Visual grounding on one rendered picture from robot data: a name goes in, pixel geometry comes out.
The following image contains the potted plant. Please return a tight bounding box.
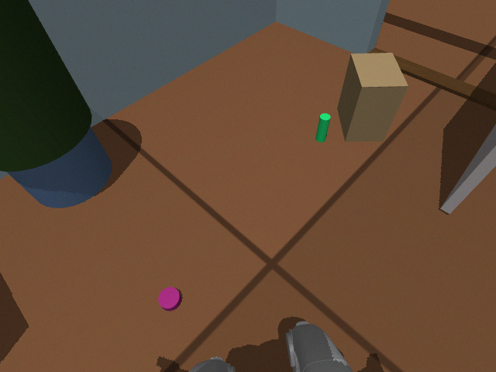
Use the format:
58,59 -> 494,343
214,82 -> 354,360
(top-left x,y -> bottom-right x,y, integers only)
0,0 -> 112,208

